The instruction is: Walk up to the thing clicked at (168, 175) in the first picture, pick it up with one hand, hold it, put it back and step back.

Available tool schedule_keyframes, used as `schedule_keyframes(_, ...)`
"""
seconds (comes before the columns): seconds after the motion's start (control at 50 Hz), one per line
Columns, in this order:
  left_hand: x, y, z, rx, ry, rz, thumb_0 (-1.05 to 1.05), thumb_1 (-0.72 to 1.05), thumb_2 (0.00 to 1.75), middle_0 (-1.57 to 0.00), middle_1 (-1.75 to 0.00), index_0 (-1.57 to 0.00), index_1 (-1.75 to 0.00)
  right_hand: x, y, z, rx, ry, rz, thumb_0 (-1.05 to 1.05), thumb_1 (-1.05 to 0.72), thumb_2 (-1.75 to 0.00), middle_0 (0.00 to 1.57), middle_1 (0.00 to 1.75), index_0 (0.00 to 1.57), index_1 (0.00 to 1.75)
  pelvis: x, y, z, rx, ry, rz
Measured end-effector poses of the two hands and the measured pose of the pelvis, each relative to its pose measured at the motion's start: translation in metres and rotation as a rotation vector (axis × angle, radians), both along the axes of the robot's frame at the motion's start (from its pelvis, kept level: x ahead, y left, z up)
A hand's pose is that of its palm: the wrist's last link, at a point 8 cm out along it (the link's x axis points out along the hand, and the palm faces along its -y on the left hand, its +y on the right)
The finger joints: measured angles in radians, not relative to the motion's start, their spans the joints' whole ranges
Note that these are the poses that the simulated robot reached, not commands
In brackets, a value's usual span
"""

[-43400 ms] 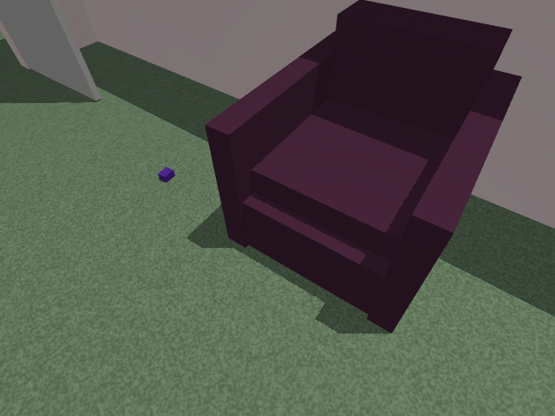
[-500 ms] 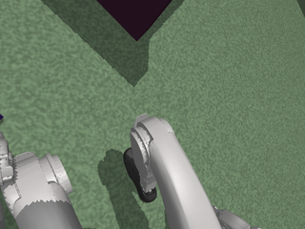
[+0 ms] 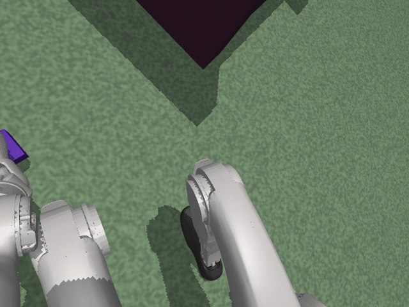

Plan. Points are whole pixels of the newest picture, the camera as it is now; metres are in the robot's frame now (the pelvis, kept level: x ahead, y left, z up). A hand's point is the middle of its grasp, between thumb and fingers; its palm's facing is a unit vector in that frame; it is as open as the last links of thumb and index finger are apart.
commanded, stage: settle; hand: left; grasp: from above
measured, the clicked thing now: (4, 150) +0.45 +0.28 -0.28
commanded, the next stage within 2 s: lift in 0.46 s
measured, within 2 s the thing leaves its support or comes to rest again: neither
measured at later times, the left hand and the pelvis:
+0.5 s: hand out of the picture +0.41 +0.28 -0.16, palm faces -0.34 -0.24 -0.91, open 9.0 cm; pelvis +0.00 -0.01 +0.02, yaw +5 degrees
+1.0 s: hand out of the picture +0.40 +0.28 -0.07, palm faces -0.31 -0.25 -0.92, open 8.9 cm; pelvis +0.01 -0.02 +0.07, yaw +8 degrees
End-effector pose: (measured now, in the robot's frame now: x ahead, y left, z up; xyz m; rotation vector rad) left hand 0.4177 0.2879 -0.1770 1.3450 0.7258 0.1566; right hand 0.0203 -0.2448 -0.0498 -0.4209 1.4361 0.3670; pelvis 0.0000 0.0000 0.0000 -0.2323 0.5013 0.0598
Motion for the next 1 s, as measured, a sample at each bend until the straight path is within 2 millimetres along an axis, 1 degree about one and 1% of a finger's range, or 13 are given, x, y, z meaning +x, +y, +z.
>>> schedule_keyframes(0.16, -0.002, -0.001, 0.034, 0.010, 0.006, -0.004, 0.08, 0.27, 0.34, -1.16, -0.49, -0.73, -0.30, 0.013, -0.010, -0.014, -0.001, -0.058, -0.077, 0.00, -0.92, -0.91, 0.20, 0.30, 0.20, 0.30, 0.001, -0.002, 0.004, 0.031, 0.039, 0.005)
schedule_keyframes(0.26, -0.006, -0.003, 0.051, 0.012, 0.031, -0.006, 0.09, 0.27, 0.35, -1.14, -0.47, -0.73, -0.30, 0.018, -0.016, -0.021, -0.010, -0.086, -0.102, 0.00, -0.92, -0.91, 0.20, 0.30, 0.20, 0.30, -0.001, -0.003, 0.007, 0.054, 0.048, 0.012)
schedule_keyframes(0.36, -0.009, -0.005, 0.062, 0.009, 0.041, -0.007, 0.08, 0.27, 0.36, -1.13, -0.47, -0.73, -0.30, 0.016, -0.022, -0.023, -0.027, -0.093, -0.116, 0.00, -0.92, -0.91, 0.20, 0.30, 0.20, 0.30, -0.003, -0.006, 0.011, 0.075, 0.052, 0.020)
schedule_keyframes(0.5, -0.006, -0.008, 0.073, 0.001, 0.039, -0.021, 0.09, 0.27, 0.36, -1.14, -0.46, -0.73, -0.30, 0.011, -0.030, -0.020, -0.057, -0.074, -0.132, 0.00, -0.91, -0.90, 0.20, 0.30, 0.20, 0.30, -0.003, -0.010, 0.016, 0.092, 0.069, 0.027)
schedule_keyframes(0.6, -0.006, -0.008, 0.081, 0.004, 0.040, -0.020, 0.09, 0.27, 0.35, -1.15, -0.45, -0.74, -0.28, 0.015, -0.034, -0.018, -0.072, -0.071, -0.155, 0.00, -0.91, -0.90, 0.20, 0.30, 0.20, 0.30, 0.000, -0.012, 0.021, 0.102, 0.089, 0.028)
schedule_keyframes(0.76, -0.009, -0.007, 0.102, -0.005, 0.044, 0.023, 0.11, 0.30, 0.28, -1.12, -0.44, -0.75, -0.26, 0.036, -0.036, -0.018, -0.063, -0.095, -0.170, 0.00, -0.91, -0.90, 0.20, 0.30, 0.20, 0.30, 0.005, -0.014, 0.033, 0.117, 0.114, 0.033)
schedule_keyframes(0.88, -0.010, -0.008, 0.130, 0.002, 0.031, 0.010, 0.12, 0.32, 0.26, -1.11, -0.44, -0.76, -0.26, 0.059, -0.035, -0.016, -0.045, -0.146, -0.192, 0.00, -0.91, -0.90, 0.20, 0.30, 0.20, 0.30, 0.007, -0.016, 0.046, 0.126, 0.118, 0.037)
schedule_keyframes(1.0, -0.020, -0.010, 0.165, 0.004, 0.019, 0.016, 0.12, 0.32, 0.25, -1.11, -0.45, -0.76, -0.26, 0.083, -0.033, -0.004, -0.031, -0.214, -0.213, 0.00, -0.91, -0.90, 0.20, 0.30, 0.20, 0.30, 0.006, -0.017, 0.065, 0.135, 0.114, 0.043)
